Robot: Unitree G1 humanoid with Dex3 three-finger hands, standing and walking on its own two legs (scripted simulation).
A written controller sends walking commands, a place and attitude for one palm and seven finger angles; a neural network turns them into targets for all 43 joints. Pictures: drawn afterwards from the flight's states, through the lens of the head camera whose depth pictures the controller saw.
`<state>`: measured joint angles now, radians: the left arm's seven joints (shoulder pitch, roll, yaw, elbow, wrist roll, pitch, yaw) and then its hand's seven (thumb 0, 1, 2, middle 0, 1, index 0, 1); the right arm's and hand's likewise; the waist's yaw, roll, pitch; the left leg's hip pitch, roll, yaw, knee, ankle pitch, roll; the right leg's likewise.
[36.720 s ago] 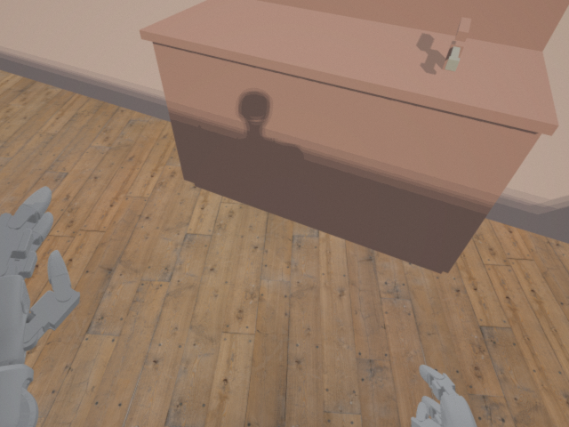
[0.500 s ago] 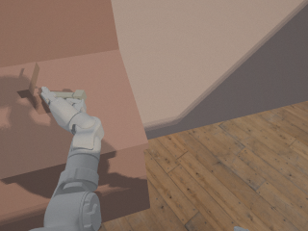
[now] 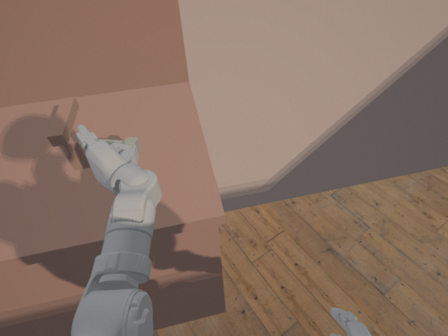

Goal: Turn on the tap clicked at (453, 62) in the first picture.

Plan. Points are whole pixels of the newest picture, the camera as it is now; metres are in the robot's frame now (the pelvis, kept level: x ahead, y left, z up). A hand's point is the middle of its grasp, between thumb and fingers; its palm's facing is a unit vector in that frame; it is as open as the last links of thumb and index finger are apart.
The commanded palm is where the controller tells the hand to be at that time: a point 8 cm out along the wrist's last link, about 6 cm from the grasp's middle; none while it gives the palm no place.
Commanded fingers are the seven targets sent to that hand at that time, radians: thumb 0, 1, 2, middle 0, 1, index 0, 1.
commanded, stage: lift the hand up off the lever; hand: left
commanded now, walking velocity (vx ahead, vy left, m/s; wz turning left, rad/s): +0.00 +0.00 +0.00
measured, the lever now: (131, 146) +0.45 +0.23 +0.11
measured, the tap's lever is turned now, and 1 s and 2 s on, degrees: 70 70 70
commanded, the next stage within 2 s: draw the hand back beside the body in 1.16 s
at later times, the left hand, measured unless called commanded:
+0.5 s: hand (125, 147) +0.39 +0.21 +0.16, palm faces +0.79 -0.61 -0.05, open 7.8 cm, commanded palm +0.34 +0.23 +0.17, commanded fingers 0.00 0.90 0.90 -0.15 -0.15 -0.15 -0.15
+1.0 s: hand (123, 138) +0.39 +0.20 +0.19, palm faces +0.77 -0.64 -0.04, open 7.8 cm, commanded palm +0.33 +0.23 +0.19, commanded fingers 0.00 0.90 0.90 -0.15 -0.15 -0.15 -0.15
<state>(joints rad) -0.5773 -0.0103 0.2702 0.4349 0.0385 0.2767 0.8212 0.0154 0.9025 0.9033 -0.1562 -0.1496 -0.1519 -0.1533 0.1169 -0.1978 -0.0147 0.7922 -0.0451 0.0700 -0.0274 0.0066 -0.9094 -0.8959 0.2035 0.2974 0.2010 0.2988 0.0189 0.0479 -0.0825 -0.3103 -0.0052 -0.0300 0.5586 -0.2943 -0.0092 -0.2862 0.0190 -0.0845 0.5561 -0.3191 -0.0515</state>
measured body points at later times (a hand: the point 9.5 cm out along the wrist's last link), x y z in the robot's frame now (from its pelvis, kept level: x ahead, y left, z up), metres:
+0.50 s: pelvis -0.01 +0.00 +0.00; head -0.02 -0.03 +0.45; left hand +0.34 +0.23 +0.17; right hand +0.15 -0.24 -0.12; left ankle +0.00 +0.13 -0.73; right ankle -0.02 -0.08 -0.73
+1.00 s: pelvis +0.00 +0.00 +0.01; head -0.02 -0.03 +0.46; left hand +0.34 +0.23 +0.19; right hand +0.18 -0.22 -0.11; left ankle +0.00 +0.13 -0.73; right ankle -0.02 -0.08 -0.73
